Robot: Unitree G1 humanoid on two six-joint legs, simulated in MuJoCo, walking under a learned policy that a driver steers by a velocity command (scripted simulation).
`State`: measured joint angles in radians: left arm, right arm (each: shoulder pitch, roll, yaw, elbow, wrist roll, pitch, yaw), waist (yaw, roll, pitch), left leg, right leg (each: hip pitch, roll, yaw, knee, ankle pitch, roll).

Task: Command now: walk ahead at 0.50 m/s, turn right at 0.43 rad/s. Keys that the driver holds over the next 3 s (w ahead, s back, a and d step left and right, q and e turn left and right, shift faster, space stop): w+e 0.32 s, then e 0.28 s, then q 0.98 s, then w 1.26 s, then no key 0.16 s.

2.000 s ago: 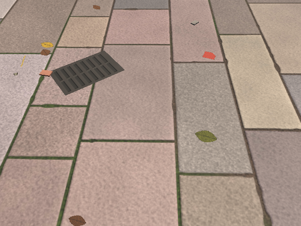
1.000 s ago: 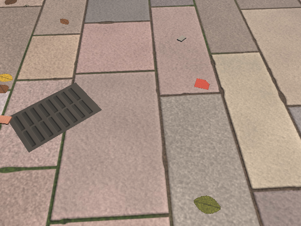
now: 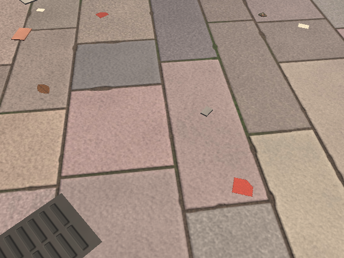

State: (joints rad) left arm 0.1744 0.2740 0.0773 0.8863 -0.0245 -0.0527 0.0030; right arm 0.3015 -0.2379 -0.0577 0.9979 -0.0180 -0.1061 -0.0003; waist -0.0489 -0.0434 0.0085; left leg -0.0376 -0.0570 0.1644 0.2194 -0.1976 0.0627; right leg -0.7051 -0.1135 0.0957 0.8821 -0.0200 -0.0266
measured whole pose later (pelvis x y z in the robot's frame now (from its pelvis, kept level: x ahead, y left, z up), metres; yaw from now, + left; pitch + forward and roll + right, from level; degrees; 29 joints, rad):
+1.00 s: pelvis +0.40 -0.08 -0.01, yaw -17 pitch +2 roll -1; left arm 0.16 0.28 0.07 0.77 -0.01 0.02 0.05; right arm 0.16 -0.27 -0.07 0.78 0.01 0.02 -0.01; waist -0.04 0.02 0.06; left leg -0.39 -0.07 -0.15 0.44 -0.08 0.02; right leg -0.32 0.04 0.10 0.64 -0.39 0.05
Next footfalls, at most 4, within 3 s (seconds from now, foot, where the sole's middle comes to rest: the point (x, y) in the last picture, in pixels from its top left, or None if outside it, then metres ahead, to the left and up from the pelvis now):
0.24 right None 0.30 -0.14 -0.78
0.68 left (177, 247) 0.55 -0.02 -0.78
1.04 right None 0.40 -0.22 -0.78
1.46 left None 0.45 0.04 -0.78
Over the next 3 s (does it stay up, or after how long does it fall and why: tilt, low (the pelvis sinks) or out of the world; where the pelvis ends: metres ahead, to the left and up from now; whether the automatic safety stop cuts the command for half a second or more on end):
stays up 1.01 0.01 -0.02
